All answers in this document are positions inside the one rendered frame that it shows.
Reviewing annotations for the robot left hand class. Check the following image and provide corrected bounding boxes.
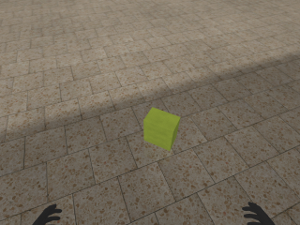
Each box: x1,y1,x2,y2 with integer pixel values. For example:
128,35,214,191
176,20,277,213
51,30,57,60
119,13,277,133
32,203,62,225

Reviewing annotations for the carton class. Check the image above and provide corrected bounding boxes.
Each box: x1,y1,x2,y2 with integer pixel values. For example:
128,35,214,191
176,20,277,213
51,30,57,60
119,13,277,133
143,107,181,151

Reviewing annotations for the robot right hand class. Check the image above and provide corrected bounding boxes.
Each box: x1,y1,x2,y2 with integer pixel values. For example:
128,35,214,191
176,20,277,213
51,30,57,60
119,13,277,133
242,202,275,225

